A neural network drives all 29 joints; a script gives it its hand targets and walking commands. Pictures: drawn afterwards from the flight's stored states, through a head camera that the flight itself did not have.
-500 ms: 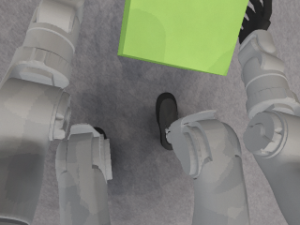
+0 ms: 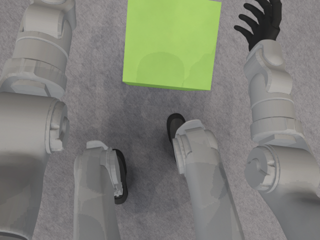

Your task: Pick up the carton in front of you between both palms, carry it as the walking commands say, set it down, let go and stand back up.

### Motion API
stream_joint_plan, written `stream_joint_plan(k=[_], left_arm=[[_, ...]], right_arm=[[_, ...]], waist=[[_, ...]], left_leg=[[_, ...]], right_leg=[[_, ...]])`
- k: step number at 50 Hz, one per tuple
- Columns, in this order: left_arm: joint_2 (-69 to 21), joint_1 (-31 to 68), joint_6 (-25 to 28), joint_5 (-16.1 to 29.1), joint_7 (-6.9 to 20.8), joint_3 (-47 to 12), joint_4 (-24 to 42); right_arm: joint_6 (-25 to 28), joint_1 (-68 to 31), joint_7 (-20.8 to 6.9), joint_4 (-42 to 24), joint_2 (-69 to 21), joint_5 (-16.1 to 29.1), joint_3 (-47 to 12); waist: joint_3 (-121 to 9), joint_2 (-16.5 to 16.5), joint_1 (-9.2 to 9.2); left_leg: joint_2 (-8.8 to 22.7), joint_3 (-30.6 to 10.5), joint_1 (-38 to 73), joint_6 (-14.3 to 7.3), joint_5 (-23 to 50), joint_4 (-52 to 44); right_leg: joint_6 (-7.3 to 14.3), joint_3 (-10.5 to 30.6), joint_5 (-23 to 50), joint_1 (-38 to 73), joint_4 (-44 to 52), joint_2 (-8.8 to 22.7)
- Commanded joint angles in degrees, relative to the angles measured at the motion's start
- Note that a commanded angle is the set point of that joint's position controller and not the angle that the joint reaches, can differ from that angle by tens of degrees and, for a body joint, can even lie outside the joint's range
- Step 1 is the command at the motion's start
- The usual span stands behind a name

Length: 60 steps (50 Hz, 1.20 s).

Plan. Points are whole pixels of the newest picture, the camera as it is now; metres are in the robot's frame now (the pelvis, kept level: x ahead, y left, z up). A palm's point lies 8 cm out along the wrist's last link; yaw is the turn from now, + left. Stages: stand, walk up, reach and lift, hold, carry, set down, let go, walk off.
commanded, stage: set down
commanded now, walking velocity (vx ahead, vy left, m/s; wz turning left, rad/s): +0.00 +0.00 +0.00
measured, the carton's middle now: (165, 52) +0.50 -0.11 -0.33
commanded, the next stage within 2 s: let go in 0.62 s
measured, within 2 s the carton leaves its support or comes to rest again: neither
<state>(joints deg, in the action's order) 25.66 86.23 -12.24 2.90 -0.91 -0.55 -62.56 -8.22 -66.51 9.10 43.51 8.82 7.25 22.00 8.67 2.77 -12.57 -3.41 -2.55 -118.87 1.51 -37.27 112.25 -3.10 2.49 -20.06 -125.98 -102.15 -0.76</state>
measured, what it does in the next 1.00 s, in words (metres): rises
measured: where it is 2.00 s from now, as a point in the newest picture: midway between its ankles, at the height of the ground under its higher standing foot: (149, 167)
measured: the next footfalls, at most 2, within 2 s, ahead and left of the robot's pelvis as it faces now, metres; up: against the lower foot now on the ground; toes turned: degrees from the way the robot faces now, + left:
none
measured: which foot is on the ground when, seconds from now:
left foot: down 0.00-1.00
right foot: down 0.00-1.00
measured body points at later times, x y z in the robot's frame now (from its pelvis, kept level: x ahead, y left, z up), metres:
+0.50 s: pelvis +0.03 +0.00 +0.12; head +0.34 -0.02 +0.44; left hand +0.62 +0.08 +0.02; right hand +0.47 -0.29 +0.02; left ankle +0.07 +0.12 -0.42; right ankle +0.16 -0.13 -0.42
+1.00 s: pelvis +0.07 -0.02 +0.24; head +0.31 -0.02 +0.62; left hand +0.50 +0.13 +0.13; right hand +0.41 -0.27 +0.14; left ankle +0.07 +0.12 -0.42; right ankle +0.16 -0.13 -0.42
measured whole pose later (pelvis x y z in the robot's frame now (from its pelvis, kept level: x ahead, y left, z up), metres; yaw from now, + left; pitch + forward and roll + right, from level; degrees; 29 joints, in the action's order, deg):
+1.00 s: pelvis +0.07 -0.02 +0.24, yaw +3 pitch +36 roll +2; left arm 7.1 37.6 -9.6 -8.8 -5.9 13.1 -37.0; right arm -7.9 -24.2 -5.1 27.2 6.2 -3.8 14.8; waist -4.3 0.3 -9.1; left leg -2.6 -4.3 -67.9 2.3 -22.1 54.2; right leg -0.1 0.8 -11.6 -74.3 -50.3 1.3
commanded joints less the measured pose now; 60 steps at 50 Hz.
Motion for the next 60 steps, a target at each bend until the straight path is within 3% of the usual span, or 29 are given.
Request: stream_joint_plan(k=[1,9,15,30,33,38,42,48,54,60], left_arm=[[5.45,14.48,1.25,-0.95,1.10,2.24,4.53],[4.08,12.55,0.28,-2.02,2.21,1.98,9.91],[3.39,10.92,-1.22,-2.98,2.56,2.52,13.66],[1.90,4.12,-1.30,-6.42,4.94,6.97,10.92],[0.64,1.33,-0.63,-7.85,5.21,8.74,10.16],[-4.38,-10.01,0.76,-11.23,3.46,12.24,14.20],[-9.78,-22.35,1.96,-12.61,-0.39,14.17,22.24],[-15.67,-36.56,4.01,-11.75,-5.84,13.54,34.18],[-16.47,-52.20,6.88,-9.76,-6.00,11.86,36.02],[-14.02,-65.95,10.29,-7.54,-3.93,9.99,33.74]], right_arm=[[0.19,-9.19,0.00,-7.19,4.36,-1.08,-0.12],[-1.23,-2.88,-0.50,-12.75,5.06,-2.33,2.19],[-2.72,0.41,-1.29,-15.46,4.48,-1.59,1.94],[-3.35,5.31,-2.90,-16.62,1.47,-5.32,3.01],[-2.78,7.19,-3.77,-16.11,0.11,-6.70,3.08],[-1.21,16.67,-6.57,-17.95,-0.46,-9.80,2.15],[-0.01,26.76,-9.93,-21.35,1.08,-11.72,-0.21],[1.54,37.98,-14.73,-23.07,4.48,-11.16,-6.45],[3.48,52.34,-16.33,-22.39,5.98,-9.30,-12.40],[5.84,65.73,-15.20,-26.09,6.44,-6.71,-17.72]], waist=[[-63.77,3.48,-2.91],[-71.68,8.54,-4.54],[-73.64,11.18,-4.39],[-66.85,7.95,-3.82],[-66.03,7.23,-2.86],[-70.95,6.00,-1.53],[-71.71,4.57,-0.31],[-59.09,3.29,1.80],[-44.90,-0.37,3.14],[-37.75,-4.98,4.53]], left_leg=[[-2.11,5.32,13.77,-1.81,5.44,-16.21],[-2.61,5.35,25.32,-0.54,12.05,-22.70],[-2.96,5.57,32.43,-0.05,15.84,-28.08],[-3.16,4.55,42.36,-0.21,19.74,-44.84],[-3.07,4.32,44.87,-0.14,21.33,-47.95],[-3.45,3.88,51.63,0.45,28.18,-52.74],[-3.47,3.34,57.62,0.85,32.15,-57.48],[-2.63,3.18,64.02,1.15,25.43,-66.26],[-2.11,3.53,66.57,0.18,17.80,-72.80],[-1.68,3.47,70.29,-1.13,18.20,-76.50]], right_leg=[[-1.50,-8.44,14.09,52.24,6.83,-1.43],[-1.05,-9.59,19.83,54.97,13.19,-1.65],[-0.72,-9.71,23.15,57.83,18.55,-2.05],[-1.33,-9.44,25.91,68.00,33.95,-2.10],[-1.27,-9.30,26.19,69.99,36.79,-2.04],[-0.50,-9.02,31.46,78.25,40.68,-2.39],[0.57,-8.48,33.52,85.22,44.31,-2.66],[2.08,-6.48,26.75,93.66,51.49,-2.31],[2.21,-3.46,20.87,103.16,58.28,-1.25],[1.63,-0.40,26.29,115.32,62.29,-0.15]])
